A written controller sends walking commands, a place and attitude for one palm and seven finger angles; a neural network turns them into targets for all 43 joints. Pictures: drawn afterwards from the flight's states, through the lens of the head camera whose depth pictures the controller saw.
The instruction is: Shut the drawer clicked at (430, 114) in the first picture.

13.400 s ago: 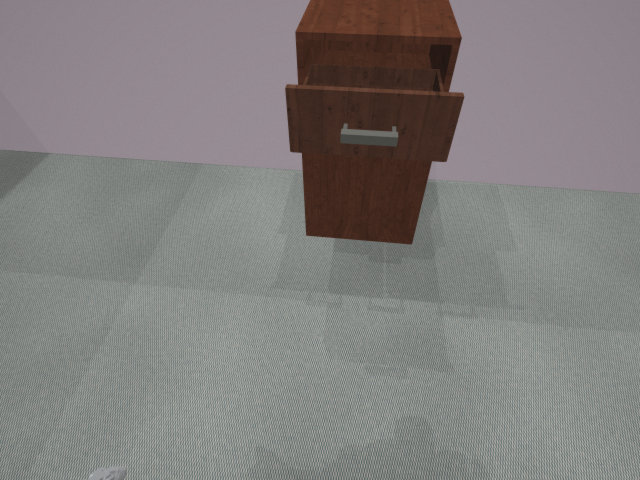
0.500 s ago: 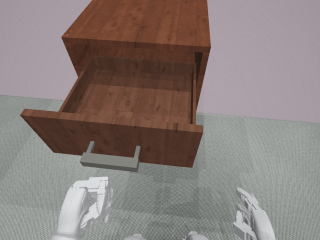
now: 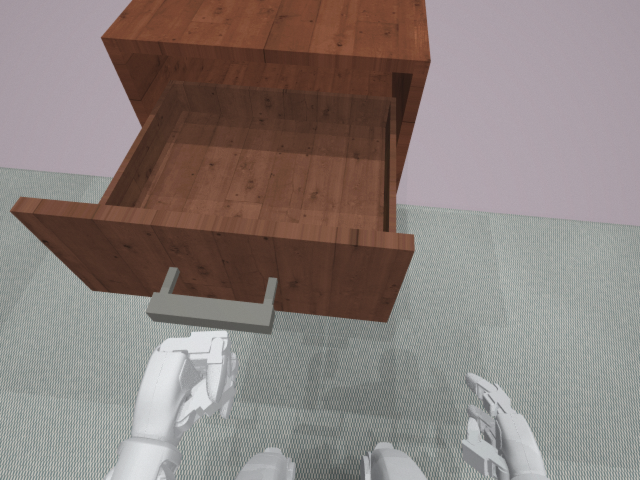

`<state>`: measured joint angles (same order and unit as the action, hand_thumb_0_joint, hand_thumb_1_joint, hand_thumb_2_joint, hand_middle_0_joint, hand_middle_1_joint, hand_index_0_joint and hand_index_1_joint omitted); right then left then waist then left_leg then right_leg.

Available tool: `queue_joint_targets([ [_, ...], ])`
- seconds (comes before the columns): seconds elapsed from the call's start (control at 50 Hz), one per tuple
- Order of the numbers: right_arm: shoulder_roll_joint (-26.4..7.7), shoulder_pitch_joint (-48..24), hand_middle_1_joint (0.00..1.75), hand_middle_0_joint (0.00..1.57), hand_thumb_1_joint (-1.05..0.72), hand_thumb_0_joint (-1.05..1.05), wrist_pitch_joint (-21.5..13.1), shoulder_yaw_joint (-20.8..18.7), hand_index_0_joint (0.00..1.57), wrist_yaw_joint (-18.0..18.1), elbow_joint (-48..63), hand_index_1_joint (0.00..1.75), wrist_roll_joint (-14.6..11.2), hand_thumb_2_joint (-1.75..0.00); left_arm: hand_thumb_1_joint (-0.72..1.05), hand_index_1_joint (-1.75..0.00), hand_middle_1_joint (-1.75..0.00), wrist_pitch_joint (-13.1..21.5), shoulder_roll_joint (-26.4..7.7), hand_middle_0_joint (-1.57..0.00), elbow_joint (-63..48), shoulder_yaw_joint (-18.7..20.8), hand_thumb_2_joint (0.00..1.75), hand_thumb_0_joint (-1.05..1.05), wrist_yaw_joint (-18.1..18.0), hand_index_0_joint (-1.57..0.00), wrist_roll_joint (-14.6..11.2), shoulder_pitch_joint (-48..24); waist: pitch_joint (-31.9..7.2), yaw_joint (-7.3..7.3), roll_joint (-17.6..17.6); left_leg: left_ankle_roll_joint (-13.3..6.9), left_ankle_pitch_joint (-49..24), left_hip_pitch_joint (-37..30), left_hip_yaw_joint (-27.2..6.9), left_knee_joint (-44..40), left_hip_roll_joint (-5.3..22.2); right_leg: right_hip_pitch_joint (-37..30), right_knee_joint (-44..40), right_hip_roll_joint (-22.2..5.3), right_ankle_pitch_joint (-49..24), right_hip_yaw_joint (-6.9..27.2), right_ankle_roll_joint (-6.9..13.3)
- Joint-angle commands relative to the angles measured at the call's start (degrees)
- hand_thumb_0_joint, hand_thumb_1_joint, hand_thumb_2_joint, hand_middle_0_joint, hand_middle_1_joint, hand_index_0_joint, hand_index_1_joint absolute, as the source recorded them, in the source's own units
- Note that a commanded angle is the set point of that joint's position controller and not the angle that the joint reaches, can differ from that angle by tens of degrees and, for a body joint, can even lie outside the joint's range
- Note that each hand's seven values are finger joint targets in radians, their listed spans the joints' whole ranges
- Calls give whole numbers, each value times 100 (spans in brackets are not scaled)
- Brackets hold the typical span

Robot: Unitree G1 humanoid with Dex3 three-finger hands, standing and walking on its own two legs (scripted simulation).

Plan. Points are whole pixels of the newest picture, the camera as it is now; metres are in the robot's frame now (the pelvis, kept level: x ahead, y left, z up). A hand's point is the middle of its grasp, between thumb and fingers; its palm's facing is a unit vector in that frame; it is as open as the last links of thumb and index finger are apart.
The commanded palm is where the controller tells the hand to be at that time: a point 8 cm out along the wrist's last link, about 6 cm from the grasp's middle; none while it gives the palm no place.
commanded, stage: bring the fist close to the handle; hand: left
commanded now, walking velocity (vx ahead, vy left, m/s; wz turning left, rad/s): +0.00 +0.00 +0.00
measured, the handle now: (217, 296) +0.32 +0.13 +0.06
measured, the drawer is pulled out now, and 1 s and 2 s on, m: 0.30 0.27 0.13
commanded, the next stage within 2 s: push the drawer shut in 0.24 s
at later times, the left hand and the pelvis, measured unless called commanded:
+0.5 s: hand (235, 378) +0.23 +0.10 +0.05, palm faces -0.11 -0.99 -0.03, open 3.3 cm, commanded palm +0.22 +0.16 +0.06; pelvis +0.00 -0.01 +0.00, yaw +1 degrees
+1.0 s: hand (241, 341) +0.27 +0.10 +0.05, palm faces -0.13 -0.99 -0.05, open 2.9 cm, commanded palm +0.28 +0.15 +0.06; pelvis -0.02 +0.00 +0.00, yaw +1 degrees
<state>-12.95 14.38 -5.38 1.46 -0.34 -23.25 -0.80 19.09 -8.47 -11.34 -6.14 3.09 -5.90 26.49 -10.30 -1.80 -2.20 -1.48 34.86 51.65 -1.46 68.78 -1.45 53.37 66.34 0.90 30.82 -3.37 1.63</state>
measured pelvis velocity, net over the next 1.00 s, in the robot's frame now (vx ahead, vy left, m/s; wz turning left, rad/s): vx -0.02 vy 0.00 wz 0.02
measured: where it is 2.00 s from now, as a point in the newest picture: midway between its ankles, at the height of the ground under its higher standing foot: outside the picture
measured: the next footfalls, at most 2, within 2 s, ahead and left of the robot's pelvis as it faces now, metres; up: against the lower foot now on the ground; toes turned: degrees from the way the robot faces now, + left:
none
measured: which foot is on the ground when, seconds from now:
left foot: down 0.00-1.00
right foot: down 0.00-1.00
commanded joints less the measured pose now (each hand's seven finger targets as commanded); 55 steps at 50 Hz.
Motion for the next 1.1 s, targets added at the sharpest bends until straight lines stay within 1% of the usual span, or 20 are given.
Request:
queue_joint_targets([
  [0.0,-668,-198,30,20,-90,0,-231,-330,20,71,1009,30,-50,-90,90,-160,-160,376,-173,-140,-1184,109,90,0,-29,-140,-39,236,-1142,-46,349,25,-2152,-547,-104,-1050,93,-1401,-940,-85,-1860,119,21],
  [0.08,-670,-220,30,20,-90,0,-218,-330,20,85,1008,30,-38,-90,90,-160,-160,431,-272,-140,-1227,147,90,0,-56,-140,-1,97,-1032,-84,343,14,-1905,-421,-90,-998,84,-1315,-965,-94,-1630,166,22],
  [0.14,-661,-228,30,20,-90,0,-234,-312,20,80,1021,30,-30,-90,90,-160,-160,527,-256,-140,-1309,151,90,0,-42,-140,-38,31,-1087,-64,186,15,-1842,-426,-81,-983,67,-1297,-958,-108,-1553,184,30],
  [0.24,-676,-218,30,20,-90,0,-244,-309,20,95,1001,30,-44,-90,90,-160,-160,582,-272,-140,-1294,159,90,0,-8,-140,-92,-25,-1104,-85,139,8,-1829,-442,-80,-974,67,-1293,-998,-110,-1514,195,27],
  [0.28,-700,-203,30,20,-90,0,-236,-312,20,110,970,30,-48,-90,90,-160,-160,545,-386,-140,-1179,268,90,0,5,-140,-100,-34,-1086,-106,264,-4,-1807,-376,-80,-949,74,-1328,-1025,-98,-1507,223,22],
  [0.32,-694,-212,30,20,-90,0,-234,-315,20,109,987,30,-54,-90,90,-160,-160,515,-307,-140,-1150,205,90,0,39,-140,-101,-50,-1099,-104,269,-3,-1740,-353,-64,-955,63,-1362,-1051,-114,-1455,247,7],
  [0.38,-734,-204,30,20,-90,0,-237,-291,20,138,925,30,-47,-90,90,-160,-160,480,-379,-140,-1144,180,90,0,0,-140,-53,-685,-1011,-223,169,-15,-1634,-383,-108,-932,88,-1120,-1029,-100,-1258,202,13],
  [0.42,-738,-190,30,20,-90,0,-247,-292,20,143,881,30,-40,-90,90,-160,-160,450,-324,-140,-984,172,90,0,-39,-140,-42,-882,-1014,-226,192,-13,-1607,-423,-122,-946,90,-1072,-1042,-102,-1208,180,12],
  [0.48,-757,-168,30,20,-90,0,-242,-290,20,136,873,30,-34,-90,90,-160,-160,368,-420,-140,-889,299,90,0,-74,-140,-58,-915,-1283,-123,140,-7,-1881,-523,-110,-997,73,-1316,-1010,-106,-1523,182,30],
  [0.52,-726,-149,30,20,-90,0,-215,-289,20,109,911,30,-42,-90,90,-160,-160,282,-289,-140,-839,239,90,0,-71,-140,-87,-776,-1412,-85,165,0,-2049,-600,-55,-1038,62,-1533,-1046,-129,-1808,200,11],
  [0.58,-749,-150,30,20,-90,0,-185,-281,20,122,834,30,-44,-90,90,-160,-160,245,-398,-140,-734,358,90,0,-106,-140,-118,-1094,-1214,-175,302,-6,-1993,-482,-63,-1015,73,-1502,-1096,-125,-1821,210,2],
  [0.64,-759,-207,30,20,-90,0,-201,-264,20,130,736,30,-32,-90,90,-160,-160,344,-299,-140,-563,267,90,0,-122,-140,-99,-1658,-1041,-237,260,-8,-1657,-373,-75,-1007,63,-1290,-1138,-132,-1365,230,-2],
  [0.68,-777,-215,30,20,-90,0,-235,-276,20,137,672,30,-29,-90,90,-160,-160,430,-350,-140,-573,275,90,0,-141,-140,-80,-1948,-1074,-272,202,-16,-1657,-457,-110,-1006,78,-1176,-1108,-129,-1298,197,12],
  [0.7,-776,-196,30,20,-90,0,-238,-278,20,134,643,30,-24,-90,90,-160,-160,453,-295,-140,-548,216,90,0,-139,-140,-68,-2051,-1241,-275,164,-23,-1738,-564,-113,-1005,80,-1189,-1088,-127,-1382,195,10],
  [0.76,-804,-228,30,20,-90,0,-242,-274,20,147,545,30,-40,-90,90,-160,-160,443,-282,-140,-382,127,90,0,-146,-140,-36,-2556,-1227,-322,35,-12,-1592,-637,-161,-1042,83,-1026,-1099,-144,-1163,164,12],
  [0.78,-813,-207,30,20,-90,0,-239,-265,20,152,513,30,-41,-90,90,-160,-160,400,-231,-140,-301,60,90,0,-153,-140,-45,-2734,-1184,-389,116,-30,-1577,-635,-189,-1051,95,-985,-1116,-131,-1130,142,8],
  [0.84,-831,-229,30,20,-90,0,-210,-266,20,168,440,30,-48,-90,90,-160,-160,339,-337,-140,-95,204,90,0,-168,-140,-47,-3034,-1373,-305,134,-28,-1512,-653,-189,-1121,77,-1132,-1155,-143,-1041,168,15],
  [0.98,-848,-286,30,20,-90,0,-128,-238,20,172,289,30,-62,-90,90,-160,-160,183,-341,-140,487,292,90,0,-212,-140,-109,-3802,-1354,-326,142,-19,-1505,-764,-221,-1281,76,-1163,-1262,-144,-1005,138,25],
  [1.02,-834,-310,30,20,-90,0,-118,-229,20,161,255,30,-58,-90,90,-160,-160,199,-212,-140,635,188,90,0,-213,-140,-107,-4103,-1363,-349,136,-16,-1439,-820,-231,-1319,77,-1129,-1279,-138,-955,139,17],
  [1.08,-862,-285,30,20,-90,0,-98,-242,20,147,203,30,-47,-90,90,-160,-160,246,-339,-140,905,353,90,0,-264,-140,-98,-4271,-1362,-316,207,-7,-1491,-835,-236,-1381,85,-1163,-1284,-134,-988,130,27],
])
